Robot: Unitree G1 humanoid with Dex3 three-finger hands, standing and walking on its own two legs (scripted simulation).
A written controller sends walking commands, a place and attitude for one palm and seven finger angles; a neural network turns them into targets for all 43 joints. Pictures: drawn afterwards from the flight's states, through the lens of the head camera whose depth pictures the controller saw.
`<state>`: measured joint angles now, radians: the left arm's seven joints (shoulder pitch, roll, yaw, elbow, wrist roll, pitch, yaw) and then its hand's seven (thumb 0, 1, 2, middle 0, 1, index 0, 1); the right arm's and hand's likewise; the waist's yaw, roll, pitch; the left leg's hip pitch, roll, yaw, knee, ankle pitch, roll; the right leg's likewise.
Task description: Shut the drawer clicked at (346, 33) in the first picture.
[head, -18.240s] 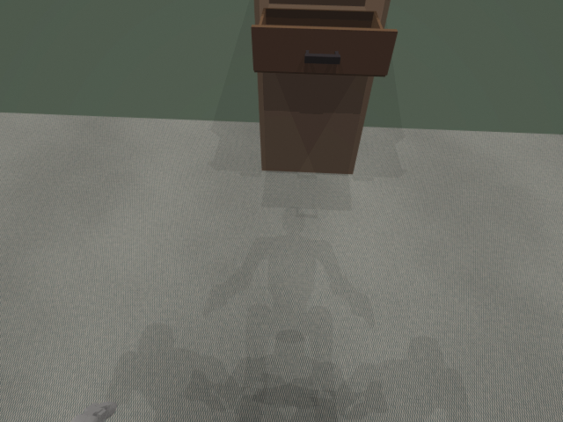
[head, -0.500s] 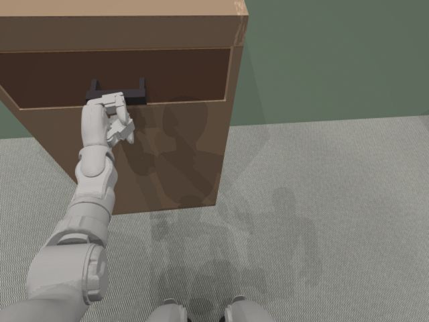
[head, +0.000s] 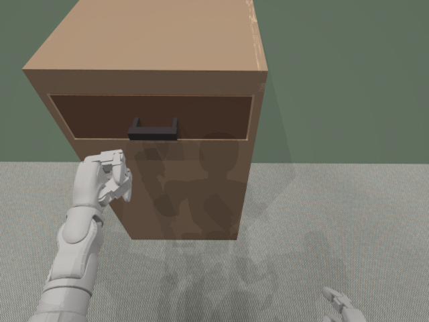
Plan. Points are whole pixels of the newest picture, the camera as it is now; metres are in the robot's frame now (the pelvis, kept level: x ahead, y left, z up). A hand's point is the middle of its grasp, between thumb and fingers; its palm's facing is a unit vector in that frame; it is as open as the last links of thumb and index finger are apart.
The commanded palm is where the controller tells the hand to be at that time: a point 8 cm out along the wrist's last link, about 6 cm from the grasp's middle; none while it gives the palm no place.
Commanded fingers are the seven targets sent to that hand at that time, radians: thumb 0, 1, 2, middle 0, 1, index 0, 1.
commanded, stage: draw the hand back to the body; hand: left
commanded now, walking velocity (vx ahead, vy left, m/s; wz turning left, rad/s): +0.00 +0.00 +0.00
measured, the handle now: (154, 127) +0.53 +0.16 +0.04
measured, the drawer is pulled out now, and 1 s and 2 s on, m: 0.00 0.00 0.00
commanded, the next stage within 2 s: step back with the hand held close in 0.98 s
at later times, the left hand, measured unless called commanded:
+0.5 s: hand (54, 227) +0.23 +0.22 +0.15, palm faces +0.26 -0.93 -0.27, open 3.2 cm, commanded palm +0.18 +0.27 +0.17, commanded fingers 0.00 0.90 0.90 -1.40 -1.60 -1.40 -1.60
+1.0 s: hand out of the picture +0.17 +0.26 +0.19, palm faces +0.40 -0.84 -0.37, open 3.2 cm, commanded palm +0.12 +0.30 +0.21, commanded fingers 0.00 0.90 0.90 -1.40 -1.60 -1.40 -1.60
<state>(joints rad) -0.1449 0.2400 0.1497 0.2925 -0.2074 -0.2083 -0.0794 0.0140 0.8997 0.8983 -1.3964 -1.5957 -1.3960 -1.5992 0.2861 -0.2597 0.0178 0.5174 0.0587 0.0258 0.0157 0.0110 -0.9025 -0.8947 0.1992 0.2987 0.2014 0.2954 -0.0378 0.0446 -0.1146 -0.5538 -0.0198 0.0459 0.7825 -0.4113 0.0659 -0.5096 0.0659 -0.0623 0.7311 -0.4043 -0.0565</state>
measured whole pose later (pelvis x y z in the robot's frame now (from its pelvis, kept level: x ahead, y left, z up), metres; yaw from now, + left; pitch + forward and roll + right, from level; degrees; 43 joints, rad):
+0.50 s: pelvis -0.01 +0.01 +0.03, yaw +1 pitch -3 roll -1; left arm 0.26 0.31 0.13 -0.21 -0.10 -0.05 0.09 0.01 0.89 0.90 -1.40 -1.60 -1.40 -1.60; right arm 0.18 -0.23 0.07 0.57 0.03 0.00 -0.06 0.01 -0.90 -0.89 0.20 0.30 0.20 0.30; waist 0.03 0.06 0.01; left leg -0.16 -0.05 0.05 0.46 -0.26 0.08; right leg -0.12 0.04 -0.05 0.43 -0.26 -0.04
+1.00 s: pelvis -0.01 +0.02 +0.03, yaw +1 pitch -4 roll -1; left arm 0.55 0.33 0.28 -0.47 -0.09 -0.09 0.10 0.01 0.89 0.90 -1.40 -1.60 -1.40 -1.60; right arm 0.19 -0.24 0.02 0.60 0.02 -0.07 -0.04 0.01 -0.90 -0.89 0.20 0.30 0.20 0.30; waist 0.06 0.08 0.01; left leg -0.12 -0.06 0.04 0.44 -0.26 0.09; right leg -0.08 0.04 -0.05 0.40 -0.26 -0.03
